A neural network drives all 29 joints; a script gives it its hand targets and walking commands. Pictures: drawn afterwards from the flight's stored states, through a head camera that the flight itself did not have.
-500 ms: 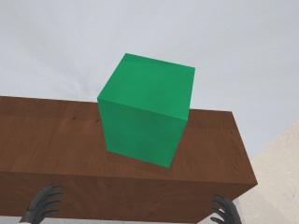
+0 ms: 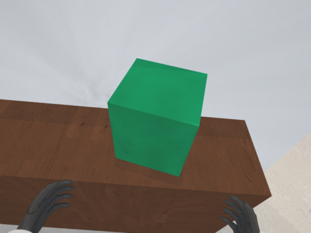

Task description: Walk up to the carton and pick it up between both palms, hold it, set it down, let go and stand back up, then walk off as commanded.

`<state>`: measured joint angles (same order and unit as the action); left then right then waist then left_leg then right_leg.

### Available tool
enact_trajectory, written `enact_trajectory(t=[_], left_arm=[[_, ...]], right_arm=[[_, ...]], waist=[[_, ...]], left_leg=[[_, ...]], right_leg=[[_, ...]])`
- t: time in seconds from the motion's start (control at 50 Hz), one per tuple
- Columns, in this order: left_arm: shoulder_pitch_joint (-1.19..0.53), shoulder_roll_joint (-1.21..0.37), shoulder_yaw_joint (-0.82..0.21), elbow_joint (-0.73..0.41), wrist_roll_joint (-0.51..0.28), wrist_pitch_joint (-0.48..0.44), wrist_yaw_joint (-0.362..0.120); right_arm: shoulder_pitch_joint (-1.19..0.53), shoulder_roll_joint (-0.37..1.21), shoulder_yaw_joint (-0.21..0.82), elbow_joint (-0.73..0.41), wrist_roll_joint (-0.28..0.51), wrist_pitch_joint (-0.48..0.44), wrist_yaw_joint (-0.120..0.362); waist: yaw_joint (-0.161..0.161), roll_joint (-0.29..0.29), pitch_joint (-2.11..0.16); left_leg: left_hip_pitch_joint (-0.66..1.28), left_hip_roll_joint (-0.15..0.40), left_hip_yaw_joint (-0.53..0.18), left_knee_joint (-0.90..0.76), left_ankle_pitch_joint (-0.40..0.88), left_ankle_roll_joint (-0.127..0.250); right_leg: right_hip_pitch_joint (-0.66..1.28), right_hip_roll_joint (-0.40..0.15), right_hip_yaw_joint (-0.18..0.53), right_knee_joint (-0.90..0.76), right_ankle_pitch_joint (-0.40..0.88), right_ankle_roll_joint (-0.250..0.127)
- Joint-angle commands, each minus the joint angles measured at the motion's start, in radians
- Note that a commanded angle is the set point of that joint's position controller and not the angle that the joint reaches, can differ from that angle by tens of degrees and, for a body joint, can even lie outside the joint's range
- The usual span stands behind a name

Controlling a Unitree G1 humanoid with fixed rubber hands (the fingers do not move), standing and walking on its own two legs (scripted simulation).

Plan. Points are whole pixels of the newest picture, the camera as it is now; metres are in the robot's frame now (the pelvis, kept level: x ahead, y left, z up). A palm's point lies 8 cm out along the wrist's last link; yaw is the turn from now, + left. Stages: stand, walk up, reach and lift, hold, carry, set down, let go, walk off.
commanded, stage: reach and lift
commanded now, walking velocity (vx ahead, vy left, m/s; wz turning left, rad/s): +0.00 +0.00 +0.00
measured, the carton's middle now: (158, 118) +0.44 +0.02 +0.04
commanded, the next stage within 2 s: none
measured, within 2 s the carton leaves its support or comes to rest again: neither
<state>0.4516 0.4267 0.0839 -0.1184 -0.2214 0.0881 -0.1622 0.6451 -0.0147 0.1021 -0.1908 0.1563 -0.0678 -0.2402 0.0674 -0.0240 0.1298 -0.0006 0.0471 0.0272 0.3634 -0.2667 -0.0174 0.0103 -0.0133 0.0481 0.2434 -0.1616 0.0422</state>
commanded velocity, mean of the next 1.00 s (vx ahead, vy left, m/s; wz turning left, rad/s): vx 0.00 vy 0.00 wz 0.00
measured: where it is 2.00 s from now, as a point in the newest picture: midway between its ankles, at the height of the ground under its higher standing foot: outside the picture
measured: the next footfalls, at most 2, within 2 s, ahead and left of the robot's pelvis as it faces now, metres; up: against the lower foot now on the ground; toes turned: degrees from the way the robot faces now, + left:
none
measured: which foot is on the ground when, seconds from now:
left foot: down 0.00-1.00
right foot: down 0.00-1.00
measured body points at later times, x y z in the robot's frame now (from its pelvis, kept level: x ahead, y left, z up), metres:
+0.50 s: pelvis -0.02 -0.02 +0.00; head -0.05 +0.00 +0.44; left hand +0.21 +0.25 +0.07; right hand +0.20 -0.18 +0.07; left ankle -0.04 +0.12 -0.75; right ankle -0.01 -0.16 -0.75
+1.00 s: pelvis +0.01 +0.01 +0.00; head +0.02 +0.04 +0.45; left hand +0.30 +0.26 +0.10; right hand +0.27 -0.17 +0.10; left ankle -0.04 +0.12 -0.75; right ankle -0.01 -0.16 -0.75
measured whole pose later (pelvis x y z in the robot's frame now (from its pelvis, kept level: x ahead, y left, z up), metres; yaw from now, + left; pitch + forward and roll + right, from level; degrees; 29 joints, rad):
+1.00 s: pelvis +0.01 +0.01 +0.00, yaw -1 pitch -4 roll -2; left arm -0.03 0.45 0.14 -0.20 -0.31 0.52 -0.15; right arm 0.14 -0.16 0.03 -0.36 0.29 0.44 -0.32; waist 0.03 -0.04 0.09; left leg -0.02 0.03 0.05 0.36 -0.28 0.00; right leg -0.03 -0.03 0.07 0.27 -0.17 0.04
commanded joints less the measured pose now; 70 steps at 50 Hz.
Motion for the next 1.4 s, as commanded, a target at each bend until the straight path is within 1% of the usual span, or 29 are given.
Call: enact_trajectory(t=[0.0,0.04,0.08,0.14,0.16,0.2,0.24,0.26,0.32,0.34,0.38,0.42,0.46,0.48,0.5,0.56,0.58,0.7,0.78,0.9,1.0,1.06,1.1,1.14,1.2,1.24,1.32,1.34,1.38], left_arm=[[-0.04,0.179,0.104,-0.189,-0.039,-0.076,-0.004],[-0.079,0.177,0.085,-0.195,-0.057,-0.081,-0.006],[-0.112,0.204,0.089,-0.201,-0.079,-0.086,-0.006],[-0.188,0.212,0.065,-0.203,-0.091,-0.068,-0.001],[-0.218,0.211,0.054,-0.196,-0.103,-0.06,-0.001],[-0.268,0.224,0.049,-0.176,-0.107,-0.043,0.005],[-0.341,0.231,0.043,-0.158,-0.116,-0.018,0.0],[-0.364,0.232,0.051,-0.098,-0.112,-0.005,-0.01],[-0.457,0.227,0.038,-0.159,-0.116,0.038,0.0],[-0.489,0.241,0.044,-0.152,-0.117,0.046,-0.003],[-0.503,0.262,0.075,-0.119,-0.131,0.101,-0.006],[-0.54,0.28,0.086,-0.13,-0.145,0.144,-0.012],[-0.506,0.273,0.113,-0.107,-0.127,0.18,-0.02],[-0.52,0.275,0.129,-0.07,-0.115,0.201,-0.03],[-0.538,0.281,0.147,-0.075,-0.105,0.217,-0.035],[-0.574,0.27,0.149,-0.105,-0.096,0.248,-0.041],[-0.565,0.254,0.154,-0.129,-0.097,0.254,-0.044],[-0.581,0.219,0.146,-0.193,-0.107,0.244,-0.032],[-0.616,0.208,0.14,-0.296,-0.105,0.267,-0.008],[-0.712,0.203,0.148,-0.309,-0.09,0.366,0.013],[-0.78,0.186,0.158,-0.258,-0.08,0.437,0.019],[-0.871,0.195,0.161,-0.224,-0.08,0.461,0.013],[-0.899,0.184,0.149,-0.221,-0.071,0.474,0.02],[-0.968,0.186,0.145,-0.122,-0.065,0.497,0.015],[-1.075,0.21,0.131,-0.095,-0.074,0.5,0.018],[-1.113,0.219,0.127,-0.086,-0.074,0.491,0.022],[-1.277,0.241,0.114,0.044,-0.076,0.469,0.025],[-1.325,0.268,0.116,0.112,-0.083,0.464,0.024],[-1.36,0.266,0.088,0.196,-0.093,0.453,0.023]], right_arm=[[0.045,-0.003,0.008,-0.28,-0.011,-0.036,-0.028],[0.015,0.002,-0.001,-0.304,-0.023,-0.013,-0.038],[0.005,0.019,0.018,-0.337,-0.019,0.024,-0.056],[-0.072,0.017,0.011,-0.363,-0.031,0.092,-0.072],[-0.103,0.014,-0.002,-0.364,-0.035,0.117,-0.072],[-0.171,-0.031,-0.042,-0.335,-0.044,0.176,-0.078],[-0.251,-0.038,-0.061,-0.313,-0.04,0.237,-0.086],[-0.262,-0.02,-0.054,-0.272,-0.039,0.27,-0.089],[-0.381,-0.039,-0.059,-0.32,-0.004,0.339,-0.089],[-0.406,-0.038,-0.059,-0.317,-0.013,0.361,-0.095],[-0.437,-0.007,-0.028,-0.332,0.011,0.407,-0.106],[-0.458,-0.014,-0.027,-0.366,0.019,0.429,-0.119],[-0.44,-0.013,-0.001,-0.378,0.029,0.446,-0.133],[-0.448,-0.023,-0.006,-0.35,0.034,0.46,-0.135],[-0.469,-0.031,-0.007,-0.382,0.037,0.462,-0.143],[-0.488,-0.064,-0.024,-0.398,0.039,0.46,-0.146],[-0.467,-0.059,-0.027,-0.398,0.04,0.457,-0.149],[-0.486,-0.103,-0.033,-0.433,0.058,0.41,-0.122],[-0.543,-0.167,-0.084,-0.459,0.073,0.392,-0.098],[-0.647,-0.226,-0.124,-0.395,0.127,0.437,-0.078],[-0.757,-0.246,-0.161,-0.326,0.154,0.478,-0.068],[-0.831,-0.258,-0.177,-0.279,0.148,0.504,-0.065],[-0.867,-0.26,-0.192,-0.253,0.163,0.504,-0.058],[-0.95,-0.266,-0.199,-0.195,0.161,0.521,-0.059],[-1.042,-0.269,-0.199,-0.187,0.17,0.524,-0.059],[-1.075,-0.273,-0.212,-0.163,0.172,0.519,-0.052],[-1.225,-0.272,-0.209,-0.049,0.17,0.519,-0.047],[-1.272,-0.272,-0.211,-0.044,0.158,0.525,-0.051],[-1.313,-0.251,-0.208,0.011,0.154,0.531,-0.059]], waist=[[0.025,0.096,-0.104],[0.023,0.103,-0.096],[0.041,0.107,-0.078],[0.031,0.128,-0.061],[0.013,0.116,-0.07],[-0.025,0.157,-0.066],[-0.042,0.173,-0.047],[-0.05,0.159,-0.03],[-0.045,0.183,-0.055],[-0.048,0.163,-0.067],[-0.019,0.1,-0.051],[-0.014,0.089,-0.076],[0.007,0.077,-0.093],[-0.008,0.057,-0.092],[0.001,0.051,-0.102],[-0.006,0.084,-0.173],[-0.015,0.057,-0.168],[-0.019,0.066,-0.272],[-0.031,0.095,-0.318],[-0.05,0.132,-0.322],[-0.063,0.126,-0.337],[-0.076,0.09,-0.344],[-0.086,0.125,-0.361],[-0.085,0.124,-0.318],[-0.103,0.102,-0.381],[-0.109,0.097,-0.417],[-0.116,0.117,-0.429],[-0.118,0.077,-0.416],[-0.129,0.067,-0.424]], left_leg=[[-0.005,-0.039,0.046,0.003,0.407,-0.04],[-0.031,-0.028,0.047,-0.021,0.296,-0.03],[-0.086,-0.024,0.048,-0.041,0.194,-0.012],[-0.178,-0.001,0.044,-0.081,0.021,0.014],[-0.212,0.01,0.039,-0.088,-0.045,0.03],[-0.339,0.047,0.025,-0.147,-0.16,0.063],[-0.412,0.071,0.008,-0.182,-0.232,0.082],[-0.407,0.062,0.02,-0.17,-0.224,0.087],[-0.423,0.068,0.016,-0.186,-0.22,0.08],[-0.396,0.057,0.027,-0.165,-0.203,0.077],[-0.274,0.013,0.05,-0.108,-0.08,0.056],[-0.152,-0.015,0.053,-0.076,-0.007,0.037],[-0.121,-0.017,0.057,-0.063,0.048,0.032],[-0.103,-0.016,0.05,-0.057,0.052,0.037],[-0.098,-0.022,0.055,-0.06,0.067,0.039],[-0.076,-0.027,0.056,-0.054,0.141,0.018],[-0.062,-0.021,0.054,-0.051,0.162,0.015],[0.009,-0.021,0.051,-0.022,0.357,-0.014],[0.04,-0.019,0.035,-0.002,0.477,-0.048],[0.081,-0.022,0.036,0.014,0.606,-0.077],[0.059,-0.028,0.048,0.001,0.589,-0.07],[0.034,-0.034,0.049,-0.007,0.542,-0.065],[0.044,-0.027,0.046,-0.005,0.571,-0.073],[0.012,-0.031,0.053,-0.012,0.522,-0.069],[-0.019,-0.036,0.056,-0.023,0.443,-0.05],[-0.01,-0.027,0.053,-0.016,0.481,-0.052],[-0.054,-0.037,0.063,-0.033,0.35,-0.039],[-0.097,-0.045,0.064,-0.04,0.283,-0.019],[-0.117,-0.046,0.065,-0.05,0.239,-0.003]], right_leg=[[-0.021,0.013,-0.022,-0.003,0.167,-0.072],[-0.041,0.006,-0.021,-0.003,0.073,-0.08],[-0.04,-0.006,-0.009,0.002,0.003,-0.078],[0.002,-0.003,-0.012,0.025,-0.096,-0.084],[0.017,-0.003,-0.008,0.035,-0.115,-0.082],[0.133,0.018,-0.024,0.095,-0.092,-0.067],[0.215,0.028,-0.026,0.118,-0.081,-0.065],[0.199,0.022,-0.02,0.112,-0.085,-0.064],[0.22,0.026,-0.025,0.127,-0.043,-0.066],[0.187,0.011,-0.016,0.111,-0.072,-0.067],[0.071,-0.028,0.005,0.051,-0.085,-0.076],[-0.029,-0.046,0.012,0.015,-0.075,-0.078],[-0.03,-0.052,0.013,0.018,0.002,-0.067],[-0.029,-0.053,0.017,0.012,0.027,-0.064],[-0.021,-0.053,0.016,0.017,0.06,-0.054],[0.014,-0.048,0.003,0.031,0.151,-0.049],[0.02,-0.046,0.001,0.028,0.173,-0.044],[0.032,-0.016,-0.013,0.06,0.349,-0.05],[0.045,0.006,-0.026,0.072,0.403,-0.063],[0.032,0.026,-0.037,0.07,0.439,-0.07],[0.066,0.032,-0.034,0.068,0.452,-0.065],[0.078,0.038,-0.035,0.054,0.428,-0.06],[0.062,0.046,-0.038,0.058,0.407,-0.064],[0.045,0.043,-0.045,0.051,0.384,-0.062],[0.074,0.046,-0.046,0.057,0.363,-0.058],[0.082,0.055,-0.051,0.065,0.384,-0.061],[0.057,0.046,-0.05,0.06,0.292,-0.065],[0.064,0.037,-0.046,0.058,0.27,-0.056],[0.084,0.035,-0.043,0.062,0.266,-0.055]])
